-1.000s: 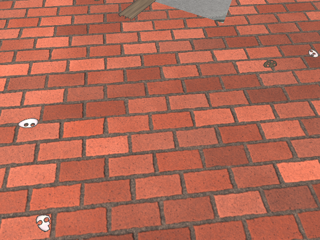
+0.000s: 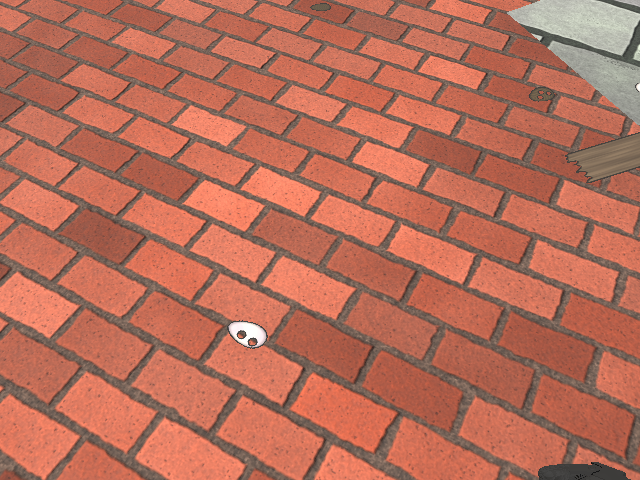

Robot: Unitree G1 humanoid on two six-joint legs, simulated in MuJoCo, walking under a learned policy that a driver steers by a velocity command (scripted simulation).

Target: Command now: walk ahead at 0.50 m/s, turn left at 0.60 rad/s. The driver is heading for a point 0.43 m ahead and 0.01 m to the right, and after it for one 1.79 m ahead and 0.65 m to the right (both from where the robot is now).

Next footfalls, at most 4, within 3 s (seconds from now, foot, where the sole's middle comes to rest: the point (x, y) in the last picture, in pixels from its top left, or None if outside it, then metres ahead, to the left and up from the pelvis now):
0.08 left None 0.20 0.09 -0.77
0.58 right None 0.42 -0.01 -0.77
1.06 left None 0.35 0.17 -0.77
1.52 right None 0.27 -0.03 -0.77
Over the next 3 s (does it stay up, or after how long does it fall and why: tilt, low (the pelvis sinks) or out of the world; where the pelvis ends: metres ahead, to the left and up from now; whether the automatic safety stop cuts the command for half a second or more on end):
stays up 0.44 -0.08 0.01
